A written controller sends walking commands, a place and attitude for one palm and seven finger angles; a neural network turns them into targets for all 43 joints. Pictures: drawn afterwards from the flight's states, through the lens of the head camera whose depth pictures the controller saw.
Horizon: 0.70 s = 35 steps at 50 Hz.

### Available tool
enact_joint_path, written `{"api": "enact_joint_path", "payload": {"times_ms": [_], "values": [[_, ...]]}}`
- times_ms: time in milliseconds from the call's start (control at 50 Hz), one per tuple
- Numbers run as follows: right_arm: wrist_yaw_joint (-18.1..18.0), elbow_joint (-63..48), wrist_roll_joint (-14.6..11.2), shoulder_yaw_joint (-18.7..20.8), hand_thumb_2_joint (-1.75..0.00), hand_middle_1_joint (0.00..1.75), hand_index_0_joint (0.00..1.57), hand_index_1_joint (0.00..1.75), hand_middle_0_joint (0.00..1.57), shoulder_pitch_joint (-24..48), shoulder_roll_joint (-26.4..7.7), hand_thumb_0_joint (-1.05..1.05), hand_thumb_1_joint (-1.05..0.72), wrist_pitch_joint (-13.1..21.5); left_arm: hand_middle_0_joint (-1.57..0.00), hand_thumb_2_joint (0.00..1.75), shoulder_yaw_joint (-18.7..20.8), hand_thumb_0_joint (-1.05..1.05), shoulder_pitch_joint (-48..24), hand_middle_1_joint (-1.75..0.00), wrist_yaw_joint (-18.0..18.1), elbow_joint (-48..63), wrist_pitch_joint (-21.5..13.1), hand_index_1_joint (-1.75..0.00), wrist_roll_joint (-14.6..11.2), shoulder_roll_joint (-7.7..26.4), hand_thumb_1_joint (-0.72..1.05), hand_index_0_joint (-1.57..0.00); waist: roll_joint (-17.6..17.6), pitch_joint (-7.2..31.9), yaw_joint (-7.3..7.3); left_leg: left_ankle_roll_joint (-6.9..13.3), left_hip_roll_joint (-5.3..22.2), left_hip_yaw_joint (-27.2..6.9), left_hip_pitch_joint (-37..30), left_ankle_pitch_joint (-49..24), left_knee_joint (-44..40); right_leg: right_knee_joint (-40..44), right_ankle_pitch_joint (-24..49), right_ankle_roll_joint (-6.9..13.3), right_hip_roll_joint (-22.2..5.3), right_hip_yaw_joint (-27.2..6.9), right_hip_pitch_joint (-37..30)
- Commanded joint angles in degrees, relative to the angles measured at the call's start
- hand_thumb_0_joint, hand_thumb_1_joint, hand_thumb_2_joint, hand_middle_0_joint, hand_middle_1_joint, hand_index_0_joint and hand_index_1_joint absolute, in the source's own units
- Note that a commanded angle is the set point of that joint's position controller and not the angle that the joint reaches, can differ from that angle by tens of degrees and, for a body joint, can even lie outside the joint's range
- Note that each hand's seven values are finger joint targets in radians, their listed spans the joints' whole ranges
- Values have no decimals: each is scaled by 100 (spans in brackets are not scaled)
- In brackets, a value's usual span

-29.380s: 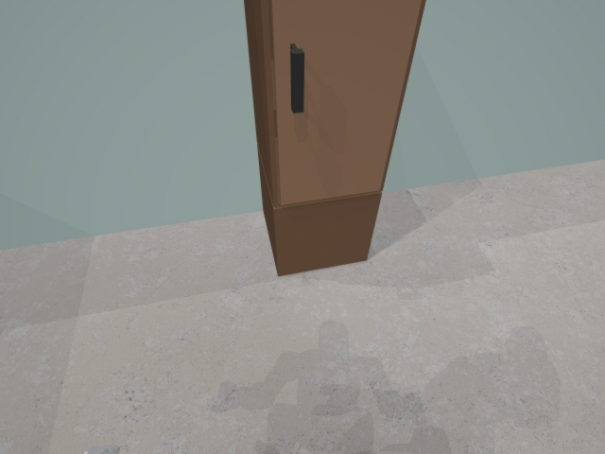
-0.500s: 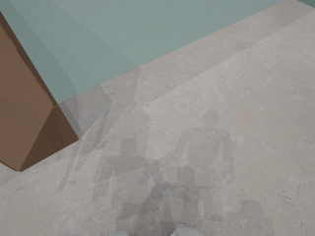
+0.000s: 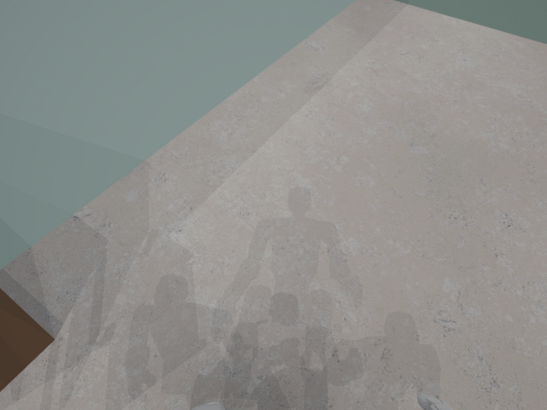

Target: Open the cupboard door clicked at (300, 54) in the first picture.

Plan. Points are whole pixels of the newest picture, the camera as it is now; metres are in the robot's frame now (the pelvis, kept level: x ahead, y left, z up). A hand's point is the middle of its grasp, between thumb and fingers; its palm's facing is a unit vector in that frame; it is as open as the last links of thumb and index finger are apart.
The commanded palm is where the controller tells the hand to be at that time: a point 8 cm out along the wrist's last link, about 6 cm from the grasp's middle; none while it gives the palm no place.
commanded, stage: walk to a spot facing it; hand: left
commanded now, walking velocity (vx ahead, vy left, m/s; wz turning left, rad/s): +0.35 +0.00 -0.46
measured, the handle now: out of the picture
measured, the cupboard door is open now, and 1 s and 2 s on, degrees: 47 47 47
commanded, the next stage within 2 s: turn to face it in 0.86 s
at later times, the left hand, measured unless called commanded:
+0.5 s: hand (231, 293) +0.34 +0.10 -0.16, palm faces -0.23 -0.95 -0.19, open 7.3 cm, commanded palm none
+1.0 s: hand (284, 196) +0.60 +0.01 -0.16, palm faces -0.33 -0.92 -0.21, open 7.3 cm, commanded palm none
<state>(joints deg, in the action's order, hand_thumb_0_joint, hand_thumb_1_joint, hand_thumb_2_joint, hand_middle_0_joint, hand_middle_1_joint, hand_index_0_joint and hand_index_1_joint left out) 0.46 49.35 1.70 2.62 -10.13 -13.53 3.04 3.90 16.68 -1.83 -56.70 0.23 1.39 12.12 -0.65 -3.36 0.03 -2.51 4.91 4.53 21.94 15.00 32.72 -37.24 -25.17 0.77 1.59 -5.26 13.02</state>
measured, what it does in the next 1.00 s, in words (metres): walks ahead, turning right: right foot, then left foot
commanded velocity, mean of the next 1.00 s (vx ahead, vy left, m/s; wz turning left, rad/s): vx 0.31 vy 0.00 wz -0.26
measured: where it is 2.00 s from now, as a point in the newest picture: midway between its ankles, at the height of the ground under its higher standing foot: (341, 293)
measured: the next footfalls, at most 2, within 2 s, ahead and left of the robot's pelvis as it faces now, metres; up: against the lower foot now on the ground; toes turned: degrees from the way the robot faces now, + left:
right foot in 0.32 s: +0.22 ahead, -0.17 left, +0.00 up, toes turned -16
left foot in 0.62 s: +0.43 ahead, +0.05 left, +0.00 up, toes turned -7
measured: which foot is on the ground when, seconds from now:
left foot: down 0.00-0.32, up 0.34-0.60, down 0.62-0.94, up 0.96-1.00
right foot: up 0.00-0.30, down 0.32-0.62, up 0.64-0.94, down 0.96-1.00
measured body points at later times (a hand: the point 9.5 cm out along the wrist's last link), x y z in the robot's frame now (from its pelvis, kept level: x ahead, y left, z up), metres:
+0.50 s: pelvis +0.21 -0.06 +0.01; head +0.26 -0.07 +0.46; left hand +0.35 +0.15 -0.14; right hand +0.15 -0.30 -0.14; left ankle +0.23 +0.09 -0.67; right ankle +0.18 -0.16 -0.73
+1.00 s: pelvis +0.44 -0.14 -0.01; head +0.47 -0.17 +0.44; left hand +0.61 +0.05 -0.14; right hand +0.31 -0.36 -0.16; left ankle +0.39 +0.04 -0.69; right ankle +0.45 -0.25 -0.73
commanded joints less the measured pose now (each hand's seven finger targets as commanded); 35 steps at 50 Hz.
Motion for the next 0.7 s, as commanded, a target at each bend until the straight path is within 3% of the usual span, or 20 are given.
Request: {"api": "enact_joint_path", "payload": {"times_ms": [0,40,60,120,220,260,280,300,320,340,360,380,420,500,560,580,600,620,660,680], "values": [[-200,243,131,359,-90,30,20,30,20,-1979,-1467,0,-90,75,-20,90,153,0,-1325,-30,-75,1052,-265,-30,0,536,90,-20,757,374,-797,1418,2688,-3696,-2180,2422,-2255,-3438,-589,126,-391,226,3265],[-186,209,98,196,-90,30,20,30,20,-1311,-862,0,-90,148,-20,90,175,0,-1269,-30,-142,870,-227,-30,56,408,90,-20,950,-236,-371,1023,2048,-2281,-1428,1380,-2341,-3579,397,28,-739,246,3269],[-205,247,84,144,-90,30,20,30,20,-1204,-727,0,-90,186,-20,90,157,0,-1129,-30,-199,793,-177,-30,68,308,90,-20,1042,-132,-245,863,1744,-1540,-1508,545,-2223,-3279,655,-36,-775,399,3116],[-194,421,65,137,-90,30,20,30,20,-1320,-709,0,-90,211,-20,90,41,0,-1158,-30,-256,775,-98,-30,31,130,90,-20,1105,385,-213,708,1365,-111,-1769,-943,-1908,-1804,882,-78,-725,802,2354],[-111,556,91,183,-90,30,20,30,20,-1279,-745,0,-90,74,-20,90,64,0,-1383,-30,-223,781,-85,-30,38,211,90,-20,915,194,-169,650,1453,301,-1205,-266,-1813,-174,1064,14,-419,1294,922],[-99,580,61,152,-90,30,20,30,20,-1171,-727,0,-90,23,-20,90,148,0,-625,-30,-175,496,-132,-30,56,462,90,-20,482,440,256,438,1169,647,-806,-891,-579,447,1105,182,-118,1485,-524],[-61,507,-20,112,-90,30,20,30,20,-1020,-570,0,-90,34,-20,90,260,0,293,-30,-108,216,-204,-30,79,872,90,-20,-301,806,708,218,801,1060,232,-1013,981,862,487,529,-674,624,-2074],[2,196,-129,20,-90,30,20,30,20,-698,-127,0,-90,56,-20,90,469,0,1260,-30,20,-8,-251,-30,62,1637,90,-20,-1962,1227,1103,-34,-96,1145,1876,1703,3045,1883,162,1276,-2383,-2190,-3065],[-24,51,-93,83,-90,30,20,30,20,-250,-296,0,-90,39,-20,90,466,0,1172,-30,77,-43,-203,-30,-92,1789,90,-20,-1303,808,1067,22,102,56,2442,2169,3904,2445,-18,1551,-2733,-2780,-2542],[-39,80,-97,130,-90,30,20,30,20,-179,-327,0,-90,39,-20,90,382,0,575,-30,137,110,-191,-30,-80,1529,90,-20,-1165,429,726,20,401,-222,2490,1584,4148,2486,-468,1524,-2558,-2519,-1804],[-51,189,-53,146,-90,30,20,30,20,-180,-367,0,-90,22,-20,90,280,0,128,-30,177,231,-230,-30,-58,1140,90,-20,-1042,247,455,-15,572,-391,2241,1129,3845,2437,247,1297,-2263,-1849,-1219],[-49,313,-22,134,-90,30,20,30,20,-344,-295,0,-90,-16,-20,90,213,0,-187,-30,195,291,-277,-30,-43,923,90,-20,-944,304,206,-64,641,-380,1736,943,3371,2324,1159,1161,-2036,-1177,-804],[-21,496,-11,113,-90,30,20,30,20,-640,-79,0,-90,-92,-20,90,197,0,-366,-30,196,277,-356,-30,-4,789,90,-20,-816,467,-29,-92,507,-133,1023,780,2452,2224,2135,1091,-1723,-464,-461],[83,418,-24,103,-90,30,20,30,20,-403,92,0,-90,-47,-20,90,213,0,-251,-30,127,15,-411,-30,-10,913,90,-20,-412,331,-35,-89,155,186,196,100,700,2198,1673,965,-1490,-297,-202],[42,578,3,156,-90,30,20,30,20,-879,-193,0,-90,42,-20,90,216,0,-361,-30,101,-14,-376,-30,-64,807,90,-20,-44,276,-341,-11,-50,381,-1292,-549,-427,1553,1226,657,-1056,0,421],[-16,765,34,245,-90,30,20,30,20,-1485,-535,0,-90,91,-20,90,171,0,-393,-30,75,53,-364,-30,-57,615,90,-20,693,552,-609,238,408,-329,-2250,-23,-749,424,1262,457,-690,233,1038],[-79,913,121,395,-90,30,20,30,20,-2321,-1184,0,-90,119,-20,90,76,0,-294,-30,46,158,-366,-30,-66,261,90,-20,1963,996,-889,809,1810,-2222,-3140,616,-1358,-1458,47,165,-55,954,2095],[-144,929,134,379,-90,30,20,30,20,-2649,-1277,0,-90,57,-20,90,52,0,-665,-30,40,405,-412,-30,-49,292,90,-20,1594,887,-1027,1336,2452,-3282,-3151,882,-1899,-2727,-734,146,9,642,2709],[-135,792,112,273,-90,30,20,30,20,-1924,-831,0,-90,90,-20,90,81,0,-1134,-30,40,400,-399,-30,12,284,90,-20,1165,-14,-680,1251,2273,-2746,-1883,706,-2082,-3739,68,152,-590,287,3190],[-146,699,101,195,-90,30,20,30,20,-1556,-582,0,-90,135,-20,90,100,0,-1049,-30,-9,345,-354,-30,22,272,90,-20,993,-217,-455,1096,2080,-2155,-1525,481,-2215,-3616,457,91,-772,238,3099]]}}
